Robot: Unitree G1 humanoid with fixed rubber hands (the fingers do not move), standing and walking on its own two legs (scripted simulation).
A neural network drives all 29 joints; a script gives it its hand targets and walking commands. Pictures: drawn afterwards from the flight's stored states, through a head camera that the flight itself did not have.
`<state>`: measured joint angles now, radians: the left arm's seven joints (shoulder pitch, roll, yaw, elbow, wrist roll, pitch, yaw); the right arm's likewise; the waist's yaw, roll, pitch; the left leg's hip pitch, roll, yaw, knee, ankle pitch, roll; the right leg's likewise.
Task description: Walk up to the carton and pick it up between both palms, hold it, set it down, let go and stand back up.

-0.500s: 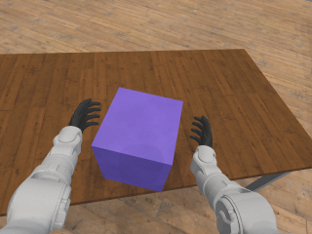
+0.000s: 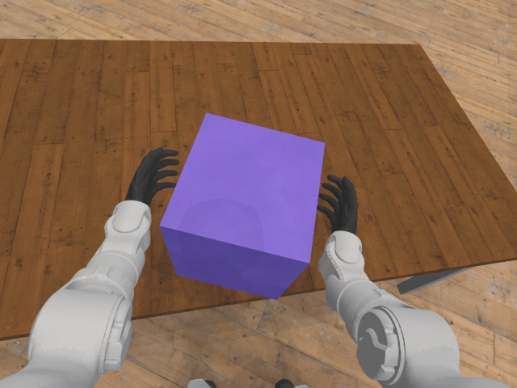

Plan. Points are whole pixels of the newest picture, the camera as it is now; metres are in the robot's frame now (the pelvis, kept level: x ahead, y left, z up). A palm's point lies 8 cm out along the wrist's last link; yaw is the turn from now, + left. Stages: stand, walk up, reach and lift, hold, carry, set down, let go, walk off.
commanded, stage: reach and lift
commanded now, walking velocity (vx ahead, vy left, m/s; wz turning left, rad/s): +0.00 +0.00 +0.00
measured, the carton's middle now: (244, 214) +0.42 -0.01 -0.06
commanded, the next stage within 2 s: none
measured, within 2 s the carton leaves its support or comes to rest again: neither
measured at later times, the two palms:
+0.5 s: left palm (158, 198) +0.44 +0.14 -0.02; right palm (334, 230) +0.37 -0.15 -0.02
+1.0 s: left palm (159, 199) +0.44 +0.14 -0.02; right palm (334, 233) +0.37 -0.15 -0.02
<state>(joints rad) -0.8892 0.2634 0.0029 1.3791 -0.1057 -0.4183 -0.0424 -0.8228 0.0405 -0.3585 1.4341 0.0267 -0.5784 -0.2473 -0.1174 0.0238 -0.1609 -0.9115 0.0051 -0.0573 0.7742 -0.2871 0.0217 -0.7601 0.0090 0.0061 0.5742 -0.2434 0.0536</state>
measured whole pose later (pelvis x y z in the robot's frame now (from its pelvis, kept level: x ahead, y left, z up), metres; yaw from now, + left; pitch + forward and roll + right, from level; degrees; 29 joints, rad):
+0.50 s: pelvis +0.00 +0.00 +0.00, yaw +0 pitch +24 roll -6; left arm -0.89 0.18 0.22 1.38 0.13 -0.42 -0.01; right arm -0.82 0.10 -0.55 1.44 -0.20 -0.63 -0.28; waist -0.12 0.03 -0.16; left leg -0.91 0.01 -0.06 0.77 -0.29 0.03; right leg -0.76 0.01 0.01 0.57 -0.24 0.06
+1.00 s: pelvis +0.00 +0.00 +0.00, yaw +0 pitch +24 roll -6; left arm -0.89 0.16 0.36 1.38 0.28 -0.43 -0.04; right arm -0.80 0.13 -0.72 1.41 -0.39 -0.65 -0.27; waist -0.12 0.03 -0.16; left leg -0.91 0.01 -0.06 0.77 -0.29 0.04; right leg -0.76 0.01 0.01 0.57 -0.24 0.06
